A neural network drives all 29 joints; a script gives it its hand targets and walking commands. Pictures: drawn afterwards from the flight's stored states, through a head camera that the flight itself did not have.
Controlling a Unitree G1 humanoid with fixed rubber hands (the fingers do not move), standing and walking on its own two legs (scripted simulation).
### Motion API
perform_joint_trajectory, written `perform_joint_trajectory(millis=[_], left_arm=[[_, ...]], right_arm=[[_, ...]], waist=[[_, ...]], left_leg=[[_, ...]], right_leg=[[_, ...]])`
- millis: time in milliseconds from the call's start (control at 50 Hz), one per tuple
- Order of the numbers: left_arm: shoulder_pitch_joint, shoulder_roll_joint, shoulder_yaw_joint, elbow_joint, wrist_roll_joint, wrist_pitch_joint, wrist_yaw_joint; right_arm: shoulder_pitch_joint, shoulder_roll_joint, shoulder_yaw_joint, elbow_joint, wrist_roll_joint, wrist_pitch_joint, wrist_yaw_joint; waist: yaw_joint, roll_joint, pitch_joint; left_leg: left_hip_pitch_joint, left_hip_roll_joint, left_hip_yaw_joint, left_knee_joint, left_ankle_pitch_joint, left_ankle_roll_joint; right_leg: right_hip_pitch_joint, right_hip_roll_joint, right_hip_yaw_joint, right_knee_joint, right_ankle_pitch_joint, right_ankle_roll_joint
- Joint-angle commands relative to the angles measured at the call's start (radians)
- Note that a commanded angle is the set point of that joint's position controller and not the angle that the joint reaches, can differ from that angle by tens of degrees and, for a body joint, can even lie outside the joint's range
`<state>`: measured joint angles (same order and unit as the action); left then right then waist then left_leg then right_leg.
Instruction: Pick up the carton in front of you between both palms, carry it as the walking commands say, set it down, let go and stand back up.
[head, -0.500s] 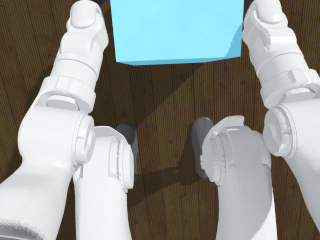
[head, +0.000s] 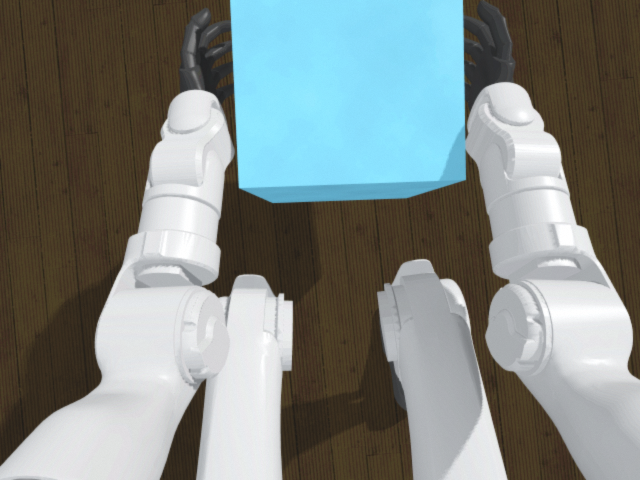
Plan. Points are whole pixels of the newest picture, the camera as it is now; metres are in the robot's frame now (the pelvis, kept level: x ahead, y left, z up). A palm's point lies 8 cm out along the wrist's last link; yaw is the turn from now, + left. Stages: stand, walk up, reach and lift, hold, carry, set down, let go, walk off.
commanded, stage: reach and lift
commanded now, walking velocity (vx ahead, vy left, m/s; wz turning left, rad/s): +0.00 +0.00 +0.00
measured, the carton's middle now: (341, 112) +0.52 -0.04 -0.15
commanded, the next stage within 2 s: none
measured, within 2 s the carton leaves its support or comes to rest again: neither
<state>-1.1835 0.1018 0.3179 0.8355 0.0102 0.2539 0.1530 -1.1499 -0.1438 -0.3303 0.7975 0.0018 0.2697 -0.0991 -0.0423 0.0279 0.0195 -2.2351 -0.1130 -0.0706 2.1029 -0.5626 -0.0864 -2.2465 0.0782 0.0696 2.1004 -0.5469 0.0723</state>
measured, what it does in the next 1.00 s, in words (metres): rises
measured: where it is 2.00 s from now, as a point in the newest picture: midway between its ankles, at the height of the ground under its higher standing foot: (336, 379)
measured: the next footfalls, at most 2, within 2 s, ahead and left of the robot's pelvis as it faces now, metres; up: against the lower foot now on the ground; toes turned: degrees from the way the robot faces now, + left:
none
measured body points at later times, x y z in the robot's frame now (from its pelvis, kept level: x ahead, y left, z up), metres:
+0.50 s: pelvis +0.01 +0.00 +0.13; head +0.25 -0.01 +0.51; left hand +0.50 +0.12 +0.07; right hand +0.48 -0.18 +0.07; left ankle +0.11 +0.13 -0.36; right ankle +0.12 -0.13 -0.36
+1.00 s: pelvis +0.06 +0.00 +0.27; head +0.18 -0.01 +0.71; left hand +0.46 +0.13 +0.23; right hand +0.44 -0.17 +0.23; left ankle +0.11 +0.13 -0.36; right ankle +0.11 -0.13 -0.36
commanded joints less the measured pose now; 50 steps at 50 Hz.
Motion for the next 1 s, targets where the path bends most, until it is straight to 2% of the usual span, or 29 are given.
perform_joint_trajectory(millis=[0,120,220,340,440,540,680,840,980], left_arm=[[-0.6,-1.094,-0.304,-0.03,0.043,0.04,-0.29],[-0.626,-1.114,-0.275,-0.02,0.063,0.055,-0.301],[-0.579,-1.143,-0.277,-0.014,0.082,0.076,-0.31],[-0.475,-1.208,-0.347,-0.069,0.053,0.09,-0.325],[-0.375,-1.25,-0.454,-0.142,0.007,0.085,-0.33],[-0.263,-1.268,-0.513,-0.164,-0.01,0.077,-0.325],[-0.122,-1.276,-0.526,-0.162,0.011,0.058,-0.318],[0.013,-1.273,-0.511,-0.153,0.043,0.043,-0.32],[0.133,-1.287,-0.533,-0.175,0.051,0.048,-0.33]], right_arm=[[-0.577,1.109,0.339,0.004,-0.035,0.058,0.308],[-0.618,1.113,0.295,-0.009,-0.078,0.063,0.316],[-0.581,1.145,0.297,-0.009,-0.09,0.082,0.325],[-0.486,1.214,0.379,-0.072,-0.058,0.099,0.337],[-0.386,1.243,0.471,-0.152,-0.02,0.093,0.331],[-0.272,1.248,0.516,-0.163,-0.007,0.084,0.319],[-0.133,1.276,0.525,-0.142,-0.022,0.063,0.314],[-0.009,1.286,0.524,-0.139,-0.051,0.048,0.309],[0.112,1.292,0.547,-0.17,-0.064,0.05,0.31]], waist=[[-0.012,-0.013,-1.007],[-0.025,-0.008,-1.071],[-0.011,-0.002,-1.129],[0.0,-0.023,-1.221],[-0.007,-0.028,-1.239],[-0.009,-0.017,-1.157],[0.004,-0.006,-1.037],[0.015,-0.018,-0.887],[0.018,-0.032,-0.791]], left_leg=[[0.475,-0.074,0.187,-0.31,0.071,0.069],[0.583,-0.077,0.166,-0.417,0.063,0.067],[0.674,-0.08,0.165,-0.501,0.053,0.062],[0.807,-0.082,0.158,-0.576,0.157,0.055],[0.915,-0.083,0.141,-0.638,0.262,0.046],[1.0,-0.082,0.12,-0.722,0.291,0.04],[1.128,-0.074,0.087,-0.862,0.298,0.043],[1.281,-0.056,0.051,-1.031,0.275,0.061],[1.466,-0.035,0.019,-1.183,0.331,0.07]], right_leg=[[0.591,0.077,-0.168,-0.339,0.112,-0.042],[0.662,0.079,-0.172,-0.428,0.096,-0.053],[0.746,0.079,-0.164,-0.506,0.081,-0.052],[0.893,0.083,-0.159,-0.581,0.191,-0.04],[1.014,0.086,-0.149,-0.635,0.309,-0.034],[1.09,0.089,-0.13,-0.714,0.335,-0.036],[1.208,0.087,-0.095,-0.854,0.331,-0.04],[1.376,0.072,-0.058,-1.021,0.307,-0.049],[1.555,0.057,-0.03,-1.17,0.362,-0.056]])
